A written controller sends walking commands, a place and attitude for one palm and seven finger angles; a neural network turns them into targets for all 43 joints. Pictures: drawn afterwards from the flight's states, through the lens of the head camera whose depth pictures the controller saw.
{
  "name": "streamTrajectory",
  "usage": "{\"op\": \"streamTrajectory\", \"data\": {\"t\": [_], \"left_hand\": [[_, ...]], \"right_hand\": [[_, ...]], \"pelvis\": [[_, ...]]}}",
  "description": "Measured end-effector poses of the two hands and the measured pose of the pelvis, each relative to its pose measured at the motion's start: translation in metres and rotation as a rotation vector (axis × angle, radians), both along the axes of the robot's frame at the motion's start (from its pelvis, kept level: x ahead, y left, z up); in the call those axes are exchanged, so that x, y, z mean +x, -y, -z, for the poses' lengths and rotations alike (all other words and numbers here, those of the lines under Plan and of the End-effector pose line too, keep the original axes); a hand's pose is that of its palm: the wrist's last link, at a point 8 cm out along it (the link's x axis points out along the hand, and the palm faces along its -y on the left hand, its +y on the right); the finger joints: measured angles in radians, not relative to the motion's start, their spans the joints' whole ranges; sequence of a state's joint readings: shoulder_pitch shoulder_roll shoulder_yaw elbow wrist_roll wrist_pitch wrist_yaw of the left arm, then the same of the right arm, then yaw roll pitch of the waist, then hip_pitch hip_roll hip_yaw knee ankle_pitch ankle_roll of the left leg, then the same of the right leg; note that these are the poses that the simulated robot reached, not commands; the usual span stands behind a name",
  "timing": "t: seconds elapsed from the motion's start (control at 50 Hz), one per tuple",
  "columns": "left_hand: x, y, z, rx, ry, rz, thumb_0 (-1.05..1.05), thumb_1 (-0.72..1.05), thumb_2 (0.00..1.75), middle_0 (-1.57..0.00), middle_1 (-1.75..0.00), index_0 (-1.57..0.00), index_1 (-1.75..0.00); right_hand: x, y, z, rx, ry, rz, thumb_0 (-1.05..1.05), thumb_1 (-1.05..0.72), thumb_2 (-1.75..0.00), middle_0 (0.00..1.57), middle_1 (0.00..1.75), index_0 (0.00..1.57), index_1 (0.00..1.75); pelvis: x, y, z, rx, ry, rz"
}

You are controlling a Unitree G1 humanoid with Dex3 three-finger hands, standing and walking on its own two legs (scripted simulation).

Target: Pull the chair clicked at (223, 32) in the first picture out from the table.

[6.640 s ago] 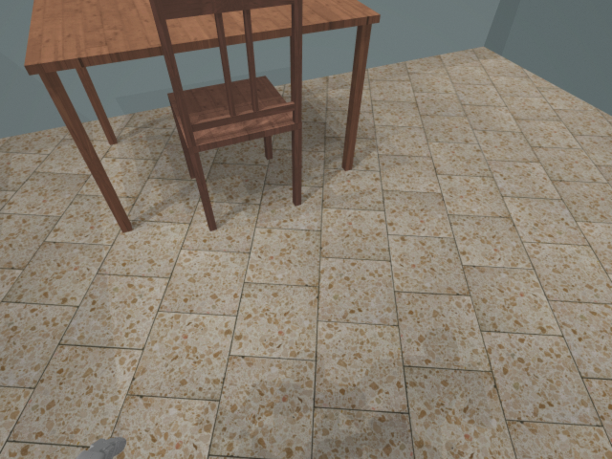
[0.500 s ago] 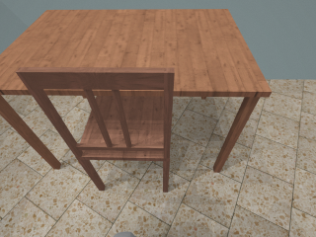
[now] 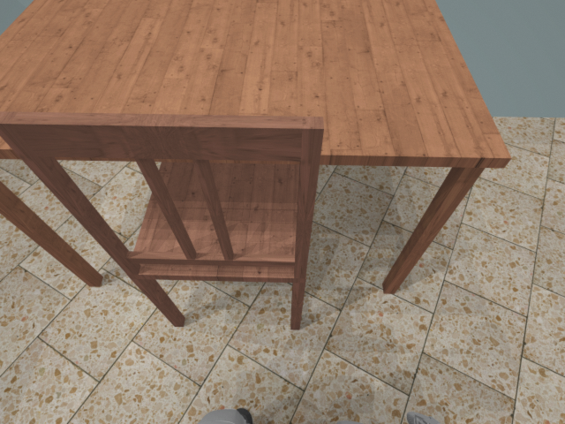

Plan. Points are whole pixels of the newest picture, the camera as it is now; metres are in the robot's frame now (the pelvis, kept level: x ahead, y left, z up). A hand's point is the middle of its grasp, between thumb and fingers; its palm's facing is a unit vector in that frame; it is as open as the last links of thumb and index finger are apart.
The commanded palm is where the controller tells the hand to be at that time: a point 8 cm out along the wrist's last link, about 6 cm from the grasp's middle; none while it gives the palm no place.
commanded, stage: come to a stop and stand still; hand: left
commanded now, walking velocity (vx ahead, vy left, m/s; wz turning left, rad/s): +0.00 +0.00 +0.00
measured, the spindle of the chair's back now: (171, 215) +0.45 +0.25 -0.07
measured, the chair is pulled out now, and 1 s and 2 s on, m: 0.00 0.00 0.00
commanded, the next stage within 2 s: look again from close up in 0.74 s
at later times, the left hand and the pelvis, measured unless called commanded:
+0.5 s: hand out of the picture +0.00 +0.13 -0.17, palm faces +0.06 -0.98 -0.20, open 7.2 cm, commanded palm none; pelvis -0.04 -0.05 +0.01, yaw +1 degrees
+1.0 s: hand out of the picture -0.10 +0.12 -0.17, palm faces +0.05 -0.98 -0.17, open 7.4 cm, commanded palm none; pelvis -0.06 -0.03 +0.00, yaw +1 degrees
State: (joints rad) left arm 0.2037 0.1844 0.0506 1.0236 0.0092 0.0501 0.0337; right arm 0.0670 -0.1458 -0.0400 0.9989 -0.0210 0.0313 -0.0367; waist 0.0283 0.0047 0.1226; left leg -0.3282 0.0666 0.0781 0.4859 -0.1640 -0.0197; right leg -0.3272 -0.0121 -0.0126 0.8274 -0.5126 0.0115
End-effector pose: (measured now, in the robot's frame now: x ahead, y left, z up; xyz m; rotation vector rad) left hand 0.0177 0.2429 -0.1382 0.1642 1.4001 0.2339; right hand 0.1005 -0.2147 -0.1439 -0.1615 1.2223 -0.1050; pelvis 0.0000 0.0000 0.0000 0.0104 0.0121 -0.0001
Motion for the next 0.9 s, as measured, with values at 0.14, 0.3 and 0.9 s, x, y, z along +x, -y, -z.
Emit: {"op": "streamTrajectory", "data": {"t": [0.14,0.3,0.9], "left_hand": [[-0.011,0.018,-0.015,0.070,0.043,0.036,0.00,0.91,0.90,-0.20,-0.30,-0.20,-0.30],[-0.012,0.051,-0.012,0.009,0.072,0.060,0.00,0.90,0.90,-0.20,-0.30,-0.20,-0.30],[-0.117,0.083,-0.002,-0.077,-0.079,-0.008,0.00,0.91,0.90,-0.20,-0.30,-0.20,-0.30]], "right_hand": [[-0.031,0.041,0.015,0.032,-0.026,0.053,0.00,-0.91,-0.90,0.20,0.30,0.20,0.30],[-0.082,0.064,0.005,0.001,-0.105,0.087,0.00,-0.91,-0.90,0.19,0.30,0.20,0.30],[-0.190,0.035,-0.001,0.037,-0.260,0.068,0.00,-0.90,-0.90,0.20,0.30,0.20,0.30]], "pelvis": [[-0.012,0.028,0.004,0.014,0.016,-0.009],[-0.021,0.043,-0.004,0.012,0.000,-0.006],[-0.057,0.045,-0.007,-0.021,0.019,-0.009]]}}
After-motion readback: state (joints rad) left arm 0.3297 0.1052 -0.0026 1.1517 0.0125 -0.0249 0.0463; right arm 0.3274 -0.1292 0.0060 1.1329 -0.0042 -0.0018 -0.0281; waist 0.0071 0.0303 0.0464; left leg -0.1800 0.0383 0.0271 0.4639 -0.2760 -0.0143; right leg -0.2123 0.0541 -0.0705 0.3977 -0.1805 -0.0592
